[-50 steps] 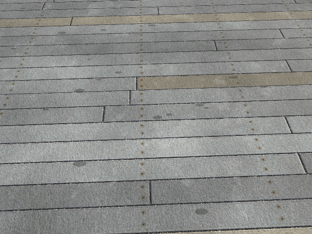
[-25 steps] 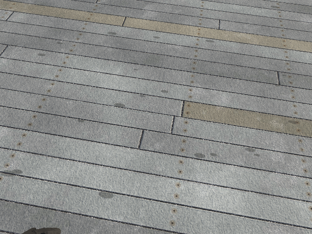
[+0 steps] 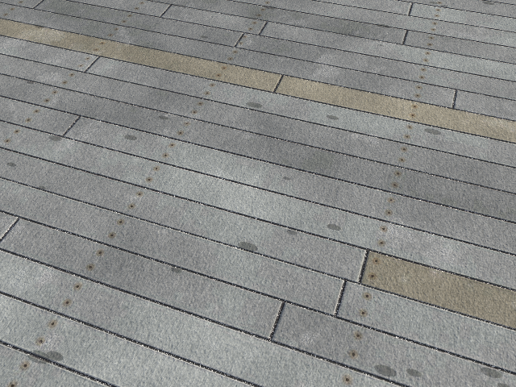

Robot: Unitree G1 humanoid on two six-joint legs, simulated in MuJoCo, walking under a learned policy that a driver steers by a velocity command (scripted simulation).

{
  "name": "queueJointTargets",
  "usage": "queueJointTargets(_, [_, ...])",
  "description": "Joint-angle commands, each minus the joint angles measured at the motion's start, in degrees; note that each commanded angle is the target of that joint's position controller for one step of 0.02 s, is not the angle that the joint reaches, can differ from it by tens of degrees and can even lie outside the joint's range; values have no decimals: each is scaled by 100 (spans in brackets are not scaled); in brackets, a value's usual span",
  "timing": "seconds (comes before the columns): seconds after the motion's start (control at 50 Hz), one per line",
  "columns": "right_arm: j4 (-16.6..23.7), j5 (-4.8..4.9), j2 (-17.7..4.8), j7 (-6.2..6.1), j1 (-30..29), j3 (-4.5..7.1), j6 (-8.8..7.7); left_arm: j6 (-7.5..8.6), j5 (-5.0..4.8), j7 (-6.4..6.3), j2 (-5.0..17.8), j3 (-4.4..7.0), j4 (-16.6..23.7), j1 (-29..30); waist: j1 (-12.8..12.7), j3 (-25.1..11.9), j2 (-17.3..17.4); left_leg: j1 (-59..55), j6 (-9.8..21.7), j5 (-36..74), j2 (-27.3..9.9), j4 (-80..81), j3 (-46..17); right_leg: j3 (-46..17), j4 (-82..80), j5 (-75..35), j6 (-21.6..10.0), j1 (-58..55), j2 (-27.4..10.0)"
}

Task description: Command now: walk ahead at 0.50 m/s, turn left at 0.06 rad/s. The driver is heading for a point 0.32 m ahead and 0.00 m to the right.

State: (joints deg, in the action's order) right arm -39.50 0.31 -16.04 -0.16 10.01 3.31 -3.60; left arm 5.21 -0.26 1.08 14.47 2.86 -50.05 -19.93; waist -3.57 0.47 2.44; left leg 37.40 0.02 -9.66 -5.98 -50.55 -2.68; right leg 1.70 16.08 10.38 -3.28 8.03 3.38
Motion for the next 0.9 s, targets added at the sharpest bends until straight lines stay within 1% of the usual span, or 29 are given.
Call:
queueJointTargets(0.02, [435, 13, -162, 40, -430, 1, -97, 58, -64, -58, 1034, 224, 368, 227, 50, 27, -607, -77, -53, 958, 17, 982, 104, -821, -782, -1313, -863, -19, -1365])
queueJointTargets(0.08, [563, 68, -164, 116, -926, -11, -133, -6, -101, -58, 1082, 222, 227, -111, -156, 151, -622, -256, -39, 1307, 171, 1600, 222, -736, -677, -1231, -801, -232, -1438])
queueJointTargets(0.14, [713, 95, -248, 208, -1227, 9, -173, -103, -119, -72, 1138, 237, 113, -276, -167, 265, -685, -198, 121, 940, 261, 1965, 218, -853, -425, -1387, -724, -737, -1698])
queueJointTargets(0.16, [721, 70, -306, 231, -1183, 30, -192, -146, -109, -91, 1165, 246, 94, -229, -82, 268, -722, -326, 203, 770, 319, 2123, 219, -845, -199, -1854, -639, -878, -1720])
queueJointTargets(0.18, [647, 30, -379, 213, -938, 51, -184, -190, -96, -93, 1280, 270, 105, -148, 60, 144, -735, -679, 278, 642, 474, 2323, 324, -774, 187, -2494, -548, -973, -1655])
queueJointTargets(0.2, [507, -37, -536, 212, -408, 150, -219, -218, -107, -128, 1220, 255, 107, -64, 396, -242, -774, -1567, 423, 985, 627, 2513, 439, -625, 821, -3538, -378, -921, -1484])
queueJointTargets(0.22, [309, -114, -812, 182, 299, 256, -243, -209, -72, -151, 1089, 196, 159, -36, 721, -791, -676, -2754, 617, 1927, 465, 2546, 349, -410, 1759, -3599, -137, -544, -1162])
queueJointTargets(0.24, [196, -266, -1289, 121, 1136, 341, -227, -153, 139, -160, 706, 46, 381, -86, 895, -1759, 234, -4693, 1091, 4167, -827, 1961, -918, -188, 3589, -1433, 174, 826, -710])
queueJointTargets(0.26, [129, -220, -1368, 154, 1184, 325, -156, -80, 73, -97, 293, -103, 216, -1036, 570, -2619, 1517, -6072, 2118, 4693, -2047, 2139, -2801, -462, 5304, 2847, 472, 2446, 28])
queueJointTargets(0.28, [155, -112, -947, 169, 1196, 245, -75, -76, -50, -84, 957, 61, 70, -770, 833, -2541, 696, -5618, 1925, 4069, -1724, 2366, -2656, -1004, 5738, 2824, 472, 2641, -211])
queueJointTargets(0.3, [166, -60, -767, 159, 749, 165, -55, -101, -142, -87, 1048, 99, 250, -198, 741, -1646, 509, -4923, 1698, 4021, -1456, 2488, -1853, -789, 5691, 2512, 480, 2995, -447])
queueJointTargets(0.32, [159, -50, -599, 160, 352, 98, -52, -156, -88, -128, 940, 81, 289, 88, 566, -1173, 115, -4155, 1543, 3974, -1166, 2680, -1418, -613, 5360, 2131, 533, 2913, -688])
queueJointTargets(0.34, [151, -63, -463, 156, 34, 56, -48, -256, -12, -179, 910, 108, 296, 201, 395, -827, 25, -3421, 1442, 3699, -976, 2917, -1140, -581, 5004, 1829, 577, 2667, -859])
queueJointTargets(0.36, [122, -135, -413, 174, -156, 36, -64, -351, -4, -199, 772, 93, 269, 55, 170, -783, 181, -2808, 1390, 3645, -844, 3117, -874, -599, 4675, 1579, 618, 2057, -946])
queueJointTargets(0.38, [79, -192, -382, 184, -305, 33, -89, -427, 3, -223, 629, 68, 210, -84, 46, -784, 296, -2382, 1410, 3705, -742, 3251, -649, -522, 4386, 1382, 672, 1618, -911])
queueJointTargets(0.42, [-11, -222, -452, 167, -527, 51, -114, -494, 35, -272, 501, 35, 192, -119, -75, -785, 418, -1971, 1429, 3787, -619, 3352, -282, -423, 3608, 1117, 727, 1147, -857])
queueJointTargets(0.44, [-94, -213, -464, 135, -512, 40, -98, -509, 56, -295, 439, 8, 217, 26, -63, -831, 431, -1938, 1402, 3621, -599, 3353, -220, -420, 3279, 921, 717, 993, -846])
queueJointTargets(0.48, [-211, -181, -561, 95, -457, 68, -43, -549, 77, -296, 529, 25, 220, 232, 75, -880, 431, -1983, 1358, 2817, -586, 3450, -194, -375, 2724, 363, 685, 795, -813])
queueJointTargets(0.52, [-352, -164, -557, 71, -383, 49, 25, -598, 69, -293, 607, 56, 257, 475, 169, -743, 394, -1916, 1289, 1559, -596, 3540, -312, -374, 2336, 179, 622, 636, -793])
queueJointTargets(0.56, [-449, -115, -463, 66, -438, -4, 81, -606, 102, -286, 581, 66, 267, 588, 114, -511, 302, -1736, 1090, 124, -454, 3494, -360, -287, 1606, -126, 491, 294, -720])
queueJointTargets(0.58, [-523, -98, -345, 67, -355, -52, 95, -598, 154, -286, 592, 68, 273, 648, 107, -381, 213, -1665, 883, -445, -286, 3417, -351, -301, 1168, -366, 415, 95, -716])
queueJointTargets(0.6, [-624, -129, -218, 68, -150, -102, 95, -579, 197, -302, 729, 84, 330, 712, 166, -283, 4, -1590, 614, -881, -93, 3265, -313, -594, 862, -871, 318, -88, -974])
queueJointTargets(0.62, [-687, -199, -222, 72, 156, -95, 83, -569, 165, -336, 1065, 140, 396, 811, 445, -209, -520, -1478, 376, -1254, 274, 2980, -95, -847, 881, -1360, 169, -136, -1292])
queueJointTargets(0.64, [-741, -175, -156, 40, 394, -101, 110, -574, 85, -326, 1094, 176, 300, 988, 656, -193, -1137, -1830, 223, -1063, 551, 2941, 247, -830, 836, -216, 26, 392, -1211])
queueJointTargets(0.66, [-766, -180, -297, 0, 133, -85, 153, -557, 71, -283, 765, 124, 310, 1066, 461, -51, -986, -2190, 146, -775, 552, 2793, 314, -774, 673, 414, 90, 818, -1030])
queueJointTargets(0.68, [-757, -144, -331, -36, 2, -64, 200, -522, 114, -263, 599, 71, 266, 1088, 437, -23, -903, -2311, 172, -565, 516, 2728, 306, -710, 640, 424, 200, 929, -964])
queueJointTargets(0.7, [-801, -129, -309, -66, -10, -65, 243, -482, 127, -247, 582, 59, 238, 1116, 428, -19, -847, -2354, 210, -379, 471, 2699, 264, -642, 688, 122, 282, 879, -896])
queueJointTargets(0.76, [-917, -124, -324, -80, 25, -50, 264, -399, 73, -254, 612, 63, 75, 991, 376, -227, -640, -2478, 241, 222, 407, 2641, 221, -540, 937, -705, 313, 505, -836])
queueJointTargets(0.9, [-1251, -62, -308, -104, -13, -25, 311, -444, 44, -291, 602, 57, -201, 1047, 349, -295, -320, -2704, 195, 831, 383, 2537, 251, -447, 1073, -1260, 252, 273, -754])
